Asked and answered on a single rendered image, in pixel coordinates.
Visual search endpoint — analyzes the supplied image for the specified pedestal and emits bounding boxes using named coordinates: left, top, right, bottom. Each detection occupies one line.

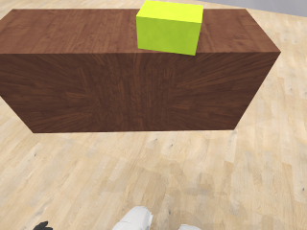
left=0, top=9, right=281, bottom=133

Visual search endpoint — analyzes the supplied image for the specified left robot thigh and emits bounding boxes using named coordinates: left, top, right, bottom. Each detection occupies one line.
left=112, top=206, right=153, bottom=230

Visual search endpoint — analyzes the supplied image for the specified carton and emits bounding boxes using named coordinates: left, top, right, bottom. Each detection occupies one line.
left=135, top=0, right=203, bottom=56

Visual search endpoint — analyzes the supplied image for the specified robot left hand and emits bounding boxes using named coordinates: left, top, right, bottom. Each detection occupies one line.
left=33, top=220, right=53, bottom=230

